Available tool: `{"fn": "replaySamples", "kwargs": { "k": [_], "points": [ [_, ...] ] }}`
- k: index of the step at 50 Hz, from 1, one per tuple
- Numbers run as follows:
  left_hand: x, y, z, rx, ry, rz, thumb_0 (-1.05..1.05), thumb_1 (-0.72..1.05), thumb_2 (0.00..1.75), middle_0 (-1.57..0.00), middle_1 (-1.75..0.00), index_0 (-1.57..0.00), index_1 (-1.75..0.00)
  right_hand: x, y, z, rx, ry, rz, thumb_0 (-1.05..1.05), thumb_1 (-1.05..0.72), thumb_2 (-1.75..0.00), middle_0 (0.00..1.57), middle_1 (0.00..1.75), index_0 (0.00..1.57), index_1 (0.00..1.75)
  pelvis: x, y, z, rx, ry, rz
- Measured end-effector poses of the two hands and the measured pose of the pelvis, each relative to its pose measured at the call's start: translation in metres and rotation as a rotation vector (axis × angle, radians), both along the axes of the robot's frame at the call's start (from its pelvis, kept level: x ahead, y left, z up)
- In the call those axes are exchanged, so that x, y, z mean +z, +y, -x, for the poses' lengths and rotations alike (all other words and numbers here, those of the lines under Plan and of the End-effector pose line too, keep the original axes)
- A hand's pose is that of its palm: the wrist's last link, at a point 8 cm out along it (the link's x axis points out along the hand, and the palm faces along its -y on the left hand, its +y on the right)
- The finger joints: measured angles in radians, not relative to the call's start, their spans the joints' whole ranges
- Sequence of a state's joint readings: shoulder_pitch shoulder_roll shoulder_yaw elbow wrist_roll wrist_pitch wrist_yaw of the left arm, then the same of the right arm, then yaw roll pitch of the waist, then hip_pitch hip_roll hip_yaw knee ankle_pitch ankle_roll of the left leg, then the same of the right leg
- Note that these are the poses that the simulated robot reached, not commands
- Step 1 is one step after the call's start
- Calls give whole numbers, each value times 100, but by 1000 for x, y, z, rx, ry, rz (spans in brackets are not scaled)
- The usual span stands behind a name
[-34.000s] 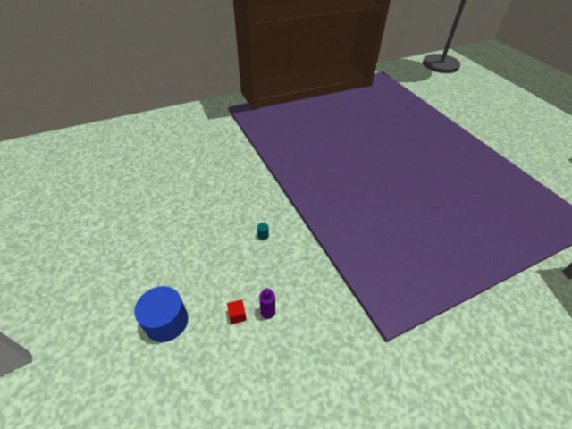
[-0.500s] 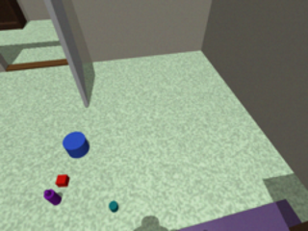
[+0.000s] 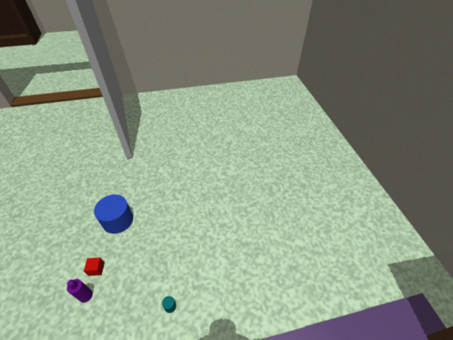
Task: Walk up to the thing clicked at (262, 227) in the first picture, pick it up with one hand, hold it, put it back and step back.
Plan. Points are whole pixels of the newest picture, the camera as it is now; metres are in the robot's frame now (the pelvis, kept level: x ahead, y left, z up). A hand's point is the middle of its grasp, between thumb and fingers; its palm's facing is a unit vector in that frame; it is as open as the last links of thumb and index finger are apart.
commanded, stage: stand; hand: left
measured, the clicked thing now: (169, 304) +0.41 +0.23 -0.77
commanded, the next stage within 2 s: rise first in 2.00 s
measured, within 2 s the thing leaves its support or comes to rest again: neither
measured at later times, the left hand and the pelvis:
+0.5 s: hand out of the picture +0.07 +0.26 -0.16, palm faces -0.02 -0.94 -0.34, open 7.4 cm; pelvis +0.00 +0.01 +0.00, yaw +1 degrees
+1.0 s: hand out of the picture +0.07 +0.27 -0.16, palm faces -0.02 -0.94 -0.35, open 7.4 cm; pelvis +0.00 +0.02 +0.00, yaw +1 degrees
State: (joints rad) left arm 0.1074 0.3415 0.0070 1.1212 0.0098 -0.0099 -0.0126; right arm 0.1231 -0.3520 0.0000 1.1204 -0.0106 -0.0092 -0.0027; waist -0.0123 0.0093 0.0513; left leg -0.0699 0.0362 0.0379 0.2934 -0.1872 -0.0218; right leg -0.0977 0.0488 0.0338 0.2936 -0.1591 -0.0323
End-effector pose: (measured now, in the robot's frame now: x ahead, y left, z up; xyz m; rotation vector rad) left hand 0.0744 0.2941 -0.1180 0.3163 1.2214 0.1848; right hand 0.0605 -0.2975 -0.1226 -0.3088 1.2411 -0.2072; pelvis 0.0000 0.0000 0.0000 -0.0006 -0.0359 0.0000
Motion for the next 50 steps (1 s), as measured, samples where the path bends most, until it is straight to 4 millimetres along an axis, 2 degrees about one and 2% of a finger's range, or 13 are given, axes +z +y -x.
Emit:
{"fn": "replaySamples", "kwargs": {
  "k": [15, 50],
  "points": [
    [2, 12, 5, 10, 5, -18, 0, 90, 90, -21, -30, -20, -30, -2, 10, -4, 16, 6, -9, 0, -90, -90, 20, 30, 21, 30, 0, 6, -2, 11, 1, -1],
    [-1, 19, 13, 17, 14, -12, 0, 90, 90, -21, -30, -20, -30, 2, 17, -12, 27, -8, 0, 0, -90, -90, 20, 30, 21, 30, 0, 15, -2, 20, -2, 1]
  ]
}}
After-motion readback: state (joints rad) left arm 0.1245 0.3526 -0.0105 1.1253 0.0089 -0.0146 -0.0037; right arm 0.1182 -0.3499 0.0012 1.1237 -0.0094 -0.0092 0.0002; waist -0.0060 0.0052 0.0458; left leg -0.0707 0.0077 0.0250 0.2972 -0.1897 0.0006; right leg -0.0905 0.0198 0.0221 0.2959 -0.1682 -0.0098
